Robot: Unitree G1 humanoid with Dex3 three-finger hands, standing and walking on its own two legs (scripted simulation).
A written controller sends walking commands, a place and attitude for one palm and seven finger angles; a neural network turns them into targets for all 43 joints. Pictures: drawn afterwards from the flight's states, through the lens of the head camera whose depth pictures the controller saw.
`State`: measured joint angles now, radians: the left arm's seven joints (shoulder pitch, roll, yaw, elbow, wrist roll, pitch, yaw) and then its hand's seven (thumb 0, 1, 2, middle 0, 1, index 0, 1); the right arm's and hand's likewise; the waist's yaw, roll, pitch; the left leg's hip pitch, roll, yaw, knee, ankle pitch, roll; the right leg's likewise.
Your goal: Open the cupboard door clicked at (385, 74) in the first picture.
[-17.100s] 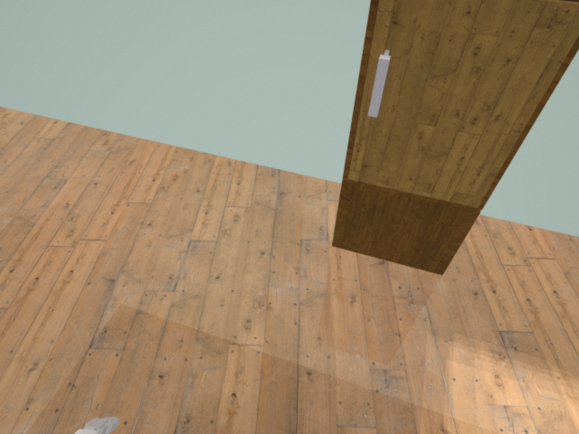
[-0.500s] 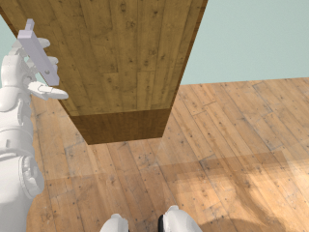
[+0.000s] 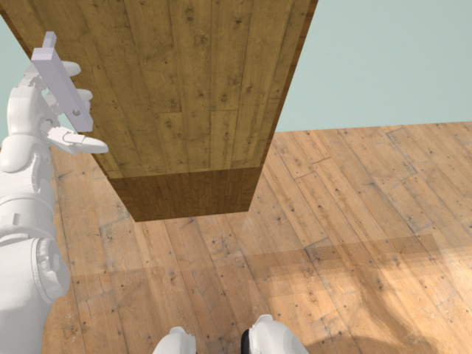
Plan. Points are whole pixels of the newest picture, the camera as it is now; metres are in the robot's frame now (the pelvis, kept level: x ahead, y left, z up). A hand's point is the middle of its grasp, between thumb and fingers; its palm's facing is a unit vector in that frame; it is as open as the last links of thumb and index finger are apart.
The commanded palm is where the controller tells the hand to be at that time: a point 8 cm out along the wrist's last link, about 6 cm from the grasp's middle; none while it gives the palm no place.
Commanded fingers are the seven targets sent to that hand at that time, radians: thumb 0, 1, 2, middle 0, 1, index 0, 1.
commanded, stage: close the thumb around the handle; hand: left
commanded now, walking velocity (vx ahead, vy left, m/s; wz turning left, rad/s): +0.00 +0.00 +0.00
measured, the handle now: (69, 85) +0.55 +0.25 +0.08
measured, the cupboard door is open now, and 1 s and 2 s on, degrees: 0 1 44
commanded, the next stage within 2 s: pull the door open along its arc in 0.74 s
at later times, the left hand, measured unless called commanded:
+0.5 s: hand (75, 110) +0.50 +0.23 +0.08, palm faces +0.05 -1.00 -0.01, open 8.4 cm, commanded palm +0.47 +0.27 +0.08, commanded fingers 0.00 0.84 0.88 -0.40 -1.34 -0.40 -1.34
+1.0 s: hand (78, 113) +0.49 +0.23 +0.08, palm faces +0.05 -1.00 -0.01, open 6.2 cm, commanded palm +0.45 +0.27 +0.08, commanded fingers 0.00 0.90 0.90 -0.40 -1.35 -0.40 -1.35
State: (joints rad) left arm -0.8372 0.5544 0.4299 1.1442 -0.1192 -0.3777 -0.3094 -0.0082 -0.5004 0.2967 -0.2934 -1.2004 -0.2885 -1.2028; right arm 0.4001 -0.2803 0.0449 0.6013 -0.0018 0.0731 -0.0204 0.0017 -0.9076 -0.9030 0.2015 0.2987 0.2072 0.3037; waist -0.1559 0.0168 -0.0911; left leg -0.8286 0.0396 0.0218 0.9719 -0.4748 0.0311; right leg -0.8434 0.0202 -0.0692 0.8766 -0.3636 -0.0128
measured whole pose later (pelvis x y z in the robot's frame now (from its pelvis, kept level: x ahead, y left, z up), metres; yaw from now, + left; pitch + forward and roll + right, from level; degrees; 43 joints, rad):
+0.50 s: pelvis +0.00 +0.00 +0.00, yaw +0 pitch +20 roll -3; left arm -0.86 0.57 0.44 1.16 -0.12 -0.37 -0.31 0.00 0.31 0.65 -0.36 -1.29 -0.36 -1.29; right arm 0.41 -0.27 0.05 0.60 -0.01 0.07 -0.02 0.00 -0.91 -0.90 0.20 0.30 0.21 0.30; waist -0.16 0.02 -0.09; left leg -0.85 0.04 0.03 0.98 -0.48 0.04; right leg -0.86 0.02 -0.06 0.88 -0.36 -0.01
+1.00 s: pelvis +0.00 +0.00 +0.00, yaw -1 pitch +20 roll -3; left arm -0.82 0.54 0.44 1.12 -0.12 -0.37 -0.29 0.02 0.67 0.80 -0.32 -1.34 -0.33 -1.35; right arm 0.40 -0.27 0.05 0.60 -0.01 0.07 -0.01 0.00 -0.91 -0.90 0.20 0.30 0.21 0.30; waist -0.16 0.02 -0.10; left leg -0.84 0.04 0.03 0.98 -0.48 0.04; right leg -0.86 0.02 -0.06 0.88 -0.36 -0.01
